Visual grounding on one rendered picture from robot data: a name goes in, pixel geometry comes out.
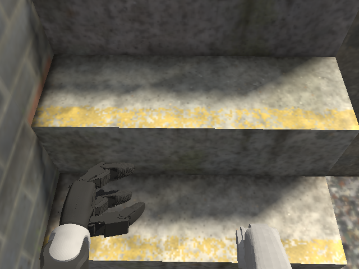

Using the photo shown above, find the robot right thigh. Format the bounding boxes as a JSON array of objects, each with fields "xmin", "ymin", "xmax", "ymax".
[{"xmin": 236, "ymin": 224, "xmax": 292, "ymax": 269}]

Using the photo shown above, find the left robot forearm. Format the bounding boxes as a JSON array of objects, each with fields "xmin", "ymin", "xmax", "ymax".
[{"xmin": 40, "ymin": 224, "xmax": 91, "ymax": 269}]

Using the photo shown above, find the left robot hand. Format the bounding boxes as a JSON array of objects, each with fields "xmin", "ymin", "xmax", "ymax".
[{"xmin": 58, "ymin": 162, "xmax": 145, "ymax": 238}]

